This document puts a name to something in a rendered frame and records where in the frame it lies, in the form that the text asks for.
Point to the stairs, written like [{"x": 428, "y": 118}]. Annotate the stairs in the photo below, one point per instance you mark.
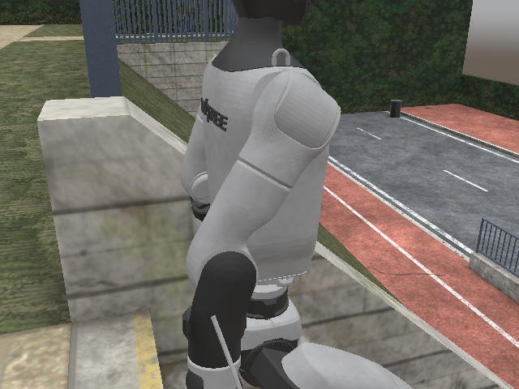
[{"x": 174, "y": 374}]

